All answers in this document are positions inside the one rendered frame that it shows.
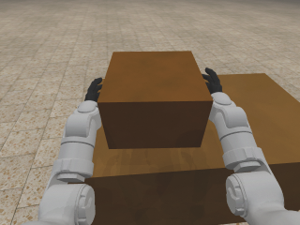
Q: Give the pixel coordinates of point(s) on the pedestal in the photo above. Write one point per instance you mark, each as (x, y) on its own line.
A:
(187, 185)

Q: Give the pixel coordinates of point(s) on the left robot hand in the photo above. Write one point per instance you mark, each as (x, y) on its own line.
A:
(92, 91)

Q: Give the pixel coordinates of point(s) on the left robot forearm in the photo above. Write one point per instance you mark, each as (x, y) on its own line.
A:
(74, 163)

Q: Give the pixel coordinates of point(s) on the robot left upper arm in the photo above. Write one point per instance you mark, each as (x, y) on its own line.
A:
(66, 204)

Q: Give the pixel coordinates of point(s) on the robot right upper arm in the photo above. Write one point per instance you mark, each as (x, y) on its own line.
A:
(256, 197)

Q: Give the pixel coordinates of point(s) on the right robot hand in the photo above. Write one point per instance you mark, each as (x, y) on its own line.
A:
(213, 83)

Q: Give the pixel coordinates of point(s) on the right robot forearm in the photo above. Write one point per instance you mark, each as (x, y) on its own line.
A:
(241, 152)

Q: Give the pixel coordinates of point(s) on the carton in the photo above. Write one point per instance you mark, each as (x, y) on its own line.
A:
(154, 100)

